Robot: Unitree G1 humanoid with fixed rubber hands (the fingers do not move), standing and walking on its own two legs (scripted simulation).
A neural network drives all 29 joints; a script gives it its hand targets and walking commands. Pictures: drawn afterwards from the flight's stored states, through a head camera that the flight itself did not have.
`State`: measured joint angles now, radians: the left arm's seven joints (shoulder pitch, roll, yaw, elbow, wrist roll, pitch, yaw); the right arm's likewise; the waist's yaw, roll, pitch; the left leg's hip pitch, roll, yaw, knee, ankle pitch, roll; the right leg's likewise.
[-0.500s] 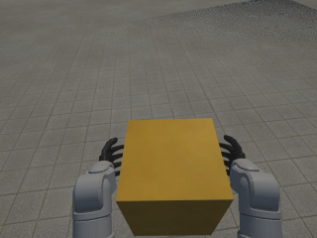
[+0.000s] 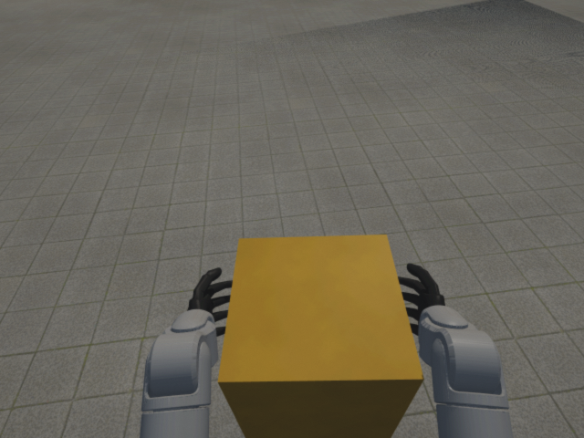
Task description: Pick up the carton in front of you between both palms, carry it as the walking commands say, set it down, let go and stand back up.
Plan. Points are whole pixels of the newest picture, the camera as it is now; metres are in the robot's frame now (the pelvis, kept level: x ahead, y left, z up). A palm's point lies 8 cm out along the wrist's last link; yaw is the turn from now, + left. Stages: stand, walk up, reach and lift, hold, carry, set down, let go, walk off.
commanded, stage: carry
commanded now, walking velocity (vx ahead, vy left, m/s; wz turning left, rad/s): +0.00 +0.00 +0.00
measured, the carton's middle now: (315, 344) +0.26 +0.00 -0.01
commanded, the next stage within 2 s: hold in 0.84 s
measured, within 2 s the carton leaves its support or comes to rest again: neither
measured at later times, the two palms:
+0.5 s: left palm (211, 323) +0.27 +0.15 +0.04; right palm (425, 320) +0.27 -0.15 +0.04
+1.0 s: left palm (210, 331) +0.26 +0.14 +0.04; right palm (432, 331) +0.25 -0.16 +0.04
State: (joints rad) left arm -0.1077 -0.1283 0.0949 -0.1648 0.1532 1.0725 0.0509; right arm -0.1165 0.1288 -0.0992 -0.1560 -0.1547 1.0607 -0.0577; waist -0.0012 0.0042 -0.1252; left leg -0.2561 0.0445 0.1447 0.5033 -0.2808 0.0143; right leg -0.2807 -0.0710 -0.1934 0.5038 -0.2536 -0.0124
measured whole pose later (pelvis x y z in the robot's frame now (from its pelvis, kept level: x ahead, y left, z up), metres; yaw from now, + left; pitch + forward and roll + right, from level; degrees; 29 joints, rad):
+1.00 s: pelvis -0.02 +0.00 +0.01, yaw -1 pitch -5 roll +0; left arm -0.17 -0.14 0.15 0.13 0.23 0.73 0.01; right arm -0.17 0.14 -0.15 0.13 -0.24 0.73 -0.02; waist 0.00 0.01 0.04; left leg -0.09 0.02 0.07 0.40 -0.21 0.01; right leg -0.12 -0.02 -0.11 0.38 -0.17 -0.02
